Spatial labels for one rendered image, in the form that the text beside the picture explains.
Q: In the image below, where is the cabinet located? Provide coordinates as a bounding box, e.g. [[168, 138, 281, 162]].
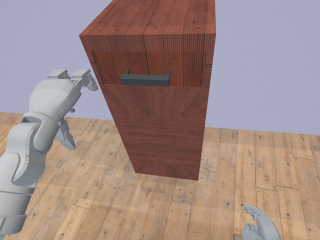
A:
[[79, 0, 216, 181]]

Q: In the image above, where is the robot right hand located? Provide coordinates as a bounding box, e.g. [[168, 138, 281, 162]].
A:
[[241, 204, 282, 240]]

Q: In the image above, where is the left robot forearm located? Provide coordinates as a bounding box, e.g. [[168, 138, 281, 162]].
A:
[[0, 112, 60, 240]]

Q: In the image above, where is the drawer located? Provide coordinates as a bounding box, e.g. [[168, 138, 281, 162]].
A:
[[92, 51, 206, 88]]

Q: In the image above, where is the robot left hand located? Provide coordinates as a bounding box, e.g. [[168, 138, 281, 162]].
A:
[[28, 69, 98, 150]]

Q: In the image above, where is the handle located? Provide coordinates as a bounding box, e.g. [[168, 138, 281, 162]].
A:
[[120, 68, 171, 87]]

